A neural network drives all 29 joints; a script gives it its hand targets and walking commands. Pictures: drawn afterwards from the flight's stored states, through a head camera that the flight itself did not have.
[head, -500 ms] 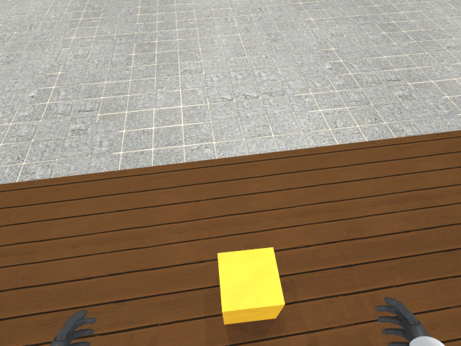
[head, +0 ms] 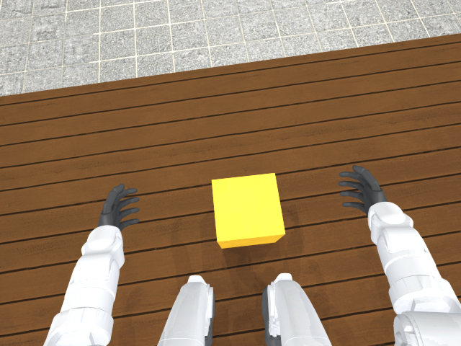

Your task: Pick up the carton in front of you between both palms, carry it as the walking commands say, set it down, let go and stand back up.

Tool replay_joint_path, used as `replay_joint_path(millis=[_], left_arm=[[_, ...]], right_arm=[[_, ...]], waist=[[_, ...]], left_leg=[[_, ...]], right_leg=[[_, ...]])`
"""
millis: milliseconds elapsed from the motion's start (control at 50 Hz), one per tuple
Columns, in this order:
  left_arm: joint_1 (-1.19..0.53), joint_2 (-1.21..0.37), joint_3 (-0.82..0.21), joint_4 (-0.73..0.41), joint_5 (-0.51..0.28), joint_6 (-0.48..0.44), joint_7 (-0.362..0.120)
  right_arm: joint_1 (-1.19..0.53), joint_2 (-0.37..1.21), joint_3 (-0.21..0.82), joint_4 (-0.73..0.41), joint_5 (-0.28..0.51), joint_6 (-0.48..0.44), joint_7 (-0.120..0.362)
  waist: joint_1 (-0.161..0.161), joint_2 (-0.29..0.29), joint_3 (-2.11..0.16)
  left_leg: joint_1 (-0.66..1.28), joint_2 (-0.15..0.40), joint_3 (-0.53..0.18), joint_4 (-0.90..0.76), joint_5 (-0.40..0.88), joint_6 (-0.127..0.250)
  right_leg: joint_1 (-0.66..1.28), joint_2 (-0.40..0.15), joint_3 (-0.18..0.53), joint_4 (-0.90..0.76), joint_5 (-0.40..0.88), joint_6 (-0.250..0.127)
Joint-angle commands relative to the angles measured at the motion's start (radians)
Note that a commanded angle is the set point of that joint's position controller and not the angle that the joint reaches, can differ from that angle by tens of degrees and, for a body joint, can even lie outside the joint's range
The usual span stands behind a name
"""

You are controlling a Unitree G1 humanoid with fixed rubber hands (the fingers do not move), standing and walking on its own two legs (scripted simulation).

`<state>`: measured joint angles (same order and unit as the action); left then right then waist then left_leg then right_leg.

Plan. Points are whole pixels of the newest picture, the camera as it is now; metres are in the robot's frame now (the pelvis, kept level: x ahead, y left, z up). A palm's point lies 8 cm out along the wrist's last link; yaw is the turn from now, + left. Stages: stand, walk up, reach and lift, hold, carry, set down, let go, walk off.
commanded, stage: reach and lift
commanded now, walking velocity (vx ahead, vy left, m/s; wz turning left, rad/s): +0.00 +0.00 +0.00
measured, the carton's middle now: (246, 213) +0.44 -0.03 -0.57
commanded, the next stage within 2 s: none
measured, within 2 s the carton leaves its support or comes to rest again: neither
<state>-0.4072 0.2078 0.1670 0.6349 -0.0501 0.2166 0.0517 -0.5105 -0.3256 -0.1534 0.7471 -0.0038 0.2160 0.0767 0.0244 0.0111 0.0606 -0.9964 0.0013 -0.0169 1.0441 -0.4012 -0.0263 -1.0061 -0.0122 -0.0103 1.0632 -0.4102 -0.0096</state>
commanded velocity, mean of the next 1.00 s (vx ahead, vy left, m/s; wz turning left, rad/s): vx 0.00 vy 0.00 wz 0.00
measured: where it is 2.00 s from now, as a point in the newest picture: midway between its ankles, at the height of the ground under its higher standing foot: (238, 328)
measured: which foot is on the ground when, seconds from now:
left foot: down 0.00-1.00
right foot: down 0.00-1.00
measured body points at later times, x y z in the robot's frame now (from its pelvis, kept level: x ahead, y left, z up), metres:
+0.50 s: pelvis -0.04 +0.00 -0.07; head +0.26 -0.03 +0.26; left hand +0.46 +0.16 -0.18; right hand +0.49 -0.22 -0.18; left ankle +0.05 +0.13 -0.66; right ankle +0.05 -0.11 -0.66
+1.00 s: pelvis -0.07 +0.00 -0.27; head +0.28 -0.03 +0.02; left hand +0.43 +0.18 -0.43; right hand +0.46 -0.21 -0.44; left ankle +0.05 +0.13 -0.66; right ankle +0.05 -0.11 -0.66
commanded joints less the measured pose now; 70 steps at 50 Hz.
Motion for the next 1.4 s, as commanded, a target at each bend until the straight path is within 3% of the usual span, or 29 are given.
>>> replay_joint_path(millis=[0,60,80,100,120,180,200,220,260,280,320,400,500,600,720,780,820,1000,1020,1040,1060,1080,1140,1180,1220,1260,1320,1360,1380], left_arm=[[-0.184,0.111,0.062,-0.109,-0.007,-0.035,0.018],[-0.313,0.145,0.1,-0.066,0.025,-0.043,0.024],[-0.363,0.076,0.078,-0.079,-0.008,-0.046,0.032],[-0.339,0.068,0.093,-0.039,0.022,-0.05,0.041],[-0.458,0.043,0.092,-0.069,-0.01,-0.05,0.047],[-0.513,-0.018,0.097,0.013,0.0,-0.051,0.071],[-0.605,-0.023,0.084,-0.054,-0.021,-0.063,0.075],[-0.635,0.031,0.141,0.012,0.019,-0.063,0.077],[-0.687,0.009,0.142,0.045,0.031,-0.048,0.084],[-0.719,-0.052,0.128,0.023,0.013,-0.046,0.086],[-0.723,-0.032,0.21,0.05,0.082,-0.053,0.093],[-0.786,-0.021,0.281,0.055,0.134,-0.066,0.081],[-0.803,-0.076,0.231,0.13,0.127,-0.102,0.078],[-0.739,-0.026,0.218,0.15,0.103,-0.145,0.095],[-0.762,0.054,0.109,0.079,-0.01,-0.195,0.106],[-0.761,0.038,0.045,0.109,-0.085,-0.199,0.11],[-0.831,0.079,0.027,0.041,-0.117,-0.187,0.119],[-0.921,0.105,0.029,0.214,-0.167,-0.18,0.135],[-1.009,0.091,-0.048,0.182,-0.219,-0.18,0.136],[-0.967,0.141,0.014,0.303,-0.169,-0.187,0.131],[-1.013,0.105,-0.047,0.225,-0.194,-0.195,0.137],[-1.03,0.101,-0.062,0.291,-0.222,-0.197,0.135],[-1.101,0.108,-0.015,0.3,-0.223,-0.204,0.126],[-1.082,0.156,-0.027,0.358,-0.215,-0.204,0.134],[-1.069,0.039,-0.097,0.427,-0.3,-0.206,0.121],[-1.058,0.067,-0.09,0.404,-0.28,-0.221,0.123],[-1.033,0.065,-0.132,0.409,-0.301,-0.231,0.116],[-0.996,0.154,-0.055,0.403,-0.252,-0.25,0.122],[-1.03,0.127,-0.076,0.374,-0.267,-0.25,0.119]], right_arm=[[-0.24,-0.183,-0.067,-0.047,-0.014,-0.025,-0.004],[-0.375,-0.123,-0.053,-0.041,0.049,-0.057,0.004],[-0.368,-0.145,-0.041,0.037,0.025,-0.054,0.019],[-0.435,-0.156,-0.099,0.035,0.03,-0.056,0.014],[-0.534,-0.159,-0.085,0.017,0.024,-0.056,0.02],[-0.627,-0.177,-0.123,0.115,0.013,-0.072,0.029],[-0.679,-0.179,-0.102,0.102,0.007,-0.081,0.033],[-0.731,-0.145,-0.078,0.107,0.022,-0.08,0.024],[-0.793,-0.147,-0.09,0.172,0.03,-0.072,0.024],[-0.775,-0.172,-0.13,0.227,-0.011,-0.068,0.028],[-0.852,-0.158,-0.148,0.211,-0.037,-0.077,0.029],[-0.902,-0.124,-0.137,0.2,-0.068,-0.087,0.016],[-0.898,-0.083,-0.144,0.237,-0.06,-0.122,0.006],[-0.845,-0.105,-0.178,0.232,-0.049,-0.153,-0.039],[-0.841,-0.142,-0.039,0.125,0.066,-0.199,-0.085],[-0.84,-0.139,0.006,0.099,0.129,-0.206,-0.101],[-0.895,-0.212,0.016,0.085,0.14,-0.196,-0.101],[-1.003,-0.219,0.117,0.296,0.202,-0.193,-0.113],[-1.06,-0.242,0.079,0.29,0.212,-0.198,-0.117],[-1.075,-0.232,0.121,0.29,0.226,-0.201,-0.119],[-1.06,-0.25,0.108,0.317,0.228,-0.215,-0.117],[-1.091,-0.246,0.138,0.364,0.251,-0.214,-0.119],[-1.16,-0.272,0.166,0.365,0.247,-0.22,-0.121],[-1.189,-0.256,0.187,0.345,0.279,-0.222,-0.124],[-1.174,-0.288,0.195,0.367,0.268,-0.227,-0.129],[-1.15,-0.257,0.194,0.361,0.257,-0.236,-0.135],[-1.139,-0.22,0.177,0.318,0.267,-0.246,-0.134],[-1.09,-0.191,0.166,0.267,0.254,-0.247,-0.153],[-1.119,-0.198,0.177,0.277,0.247,-0.245,-0.155]], waist=[[-0.002,-0.066,-0.743],[0.015,-0.022,-0.824],[-0.027,-0.09,-0.78],[0.025,0.045,-0.795],[-0.007,-0.047,-0.829],[-0.018,-0.005,-0.847],[-0.049,-0.075,-0.872],[0.024,-0.122,-0.872],[0.012,-0.04,-0.818],[-0.05,-0.056,-0.839],[0.017,-0.036,-0.903],[0.0,-0.116,-0.943],[-0.013,-0.057,-0.917],[0.024,-0.042,-0.98],[-0.002,-0.127,-1.197],[0.006,-0.086,-1.209],[-0.046,-0.093,-1.261],[-0.003,-0.115,-0.996],[-0.095,-0.074,-0.996],[0.038,-0.07,-0.962],[-0.063,-0.057,-0.945],[-0.02,-0.057,-0.954],[-0.048,-0.081,-0.893],[-0.008,-0.123,-0.912],[-0.104,-0.079,-0.892],[-0.044,-0.066,-0.905],[-0.108,-0.099,-0.989],[-0.05,-0.092,-0.975],[-0.073,-0.106,-0.981]], left_leg=[[0.1,-0.068,0.06,-0.055,0.291,-0.024],[0.051,-0.082,0.064,-0.018,0.29,-0.031],[0.009,-0.062,0.052,-0.047,0.197,-0.026],[-0.03,-0.078,0.057,-0.066,0.246,-0.044],[-0.076,-0.069,0.062,-0.031,0.182,-0.036],[-0.13,-0.083,0.08,-0.023,0.16,-0.046],[-0.118,-0.074,0.068,0.012,0.175,-0.047],[-0.141,-0.075,0.077,0.001,0.173,-0.032],[-0.186,-0.073,0.084,0.01,0.084,-0.045],[-0.164,-0.075,0.077,-0.009,0.082,-0.045],[-0.165,-0.087,0.089,0.033,0.148,-0.051],[-0.294,-0.086,0.089,0.101,0.15,-0.044],[-0.373,-0.089,0.092,0.228,0.162,-0.055],[-0.468,-0.104,0.087,0.376,0.237,-0.043],[-0.585,-0.094,0.092,0.577,0.315,-0.032],[-0.528,-0.094,0.104,0.653,0.306,-0.027],[-0.602,-0.088,0.109,0.702,0.277,-0.037],[-0.831,-0.051,0.105,0.822,-0.027,-0.04],[-0.766,-0.042,0.066,0.804,-0.01,-0.045],[-0.741,-0.051,0.107,0.85,-0.011,-0.044],[-0.772,-0.043,0.103,0.852,-0.022,-0.057],[-0.764,-0.04,0.081,0.849,0.018,-0.051],[-0.774,-0.047,0.076,0.908,-0.011,-0.043],[-0.792,-0.04,0.069,0.921,0.01,-0.035],[-0.806,-0.047,0.064,0.935,0.005,-0.044],[-0.754,-0.053,0.065,0.951,0.06,-0.045],[-0.828,-0.057,0.067,0.971,0.108,-0.044],[-0.801,-0.062,0.08,0.995,0.132,-0.043],[-0.832,-0.055,0.087,1.015,0.158,-0.049]], right_leg=[[0.35,0.052,0.003,-0.028,0.395,0.031],[0.297,0.052,0.03,-0.035,0.392,0.04],[0.275,0.054,0.015,-0.054,0.31,0.028],[0.257,0.061,0.032,-0.04,0.367,0.019],[0.255,0.048,0.034,-0.036,0.306,0.022],[0.179,0.053,0.032,-0.03,0.299,0.022],[0.158,0.054,0.017,-0.018,0.31,0.023],[0.14,0.057,0.013,-0.011,0.272,0.039],[0.074,0.056,0.026,-0.015,0.192,0.022],[0.056,0.064,-0.005,-0.019,0.178,0.022],[0.016,0.066,0.019,0.0,0.224,0.014],[0.012,0.062,0.021,0.059,0.264,0.027],[-0.145,0.077,0.011,0.187,0.262,0.026],[-0.354,0.078,0.016,0.363,0.319,0.031],[-0.278,0.059,0.038,0.58,0.474,0.044],[-0.444,0.069,-0.003,0.625,0.373,0.055],[-0.357,0.046,0.014,0.68,0.402,0.045],[-0.502,-0.002,0.051,0.767,0.074,0.022],[-0.536,0.007,0.012,0.815,0.11,0.025],[-0.585,0.0,0.04,0.807,0.047,0.031],[-0.617,0.011,0.04,0.791,0.023,0.008],[-0.599,-0.006,0.035,0.838,0.085,0.011],[-0.621,-0.011,0.051,0.848,0.032,0.009],[-0.57,-0.019,0.069,0.894,0.063,0.009],[-0.577,-0.013,0.049,0.898,0.08,0.004],[-0.622,-0.028,0.04,0.914,0.086,0.015],[-0.491,-0.009,0.04,0.954,0.251,0.018],[-0.494,-0.001,0.062,0.931,0.253,0.028],[-0.475,-0.003,0.07,0.941,0.276,0.019]])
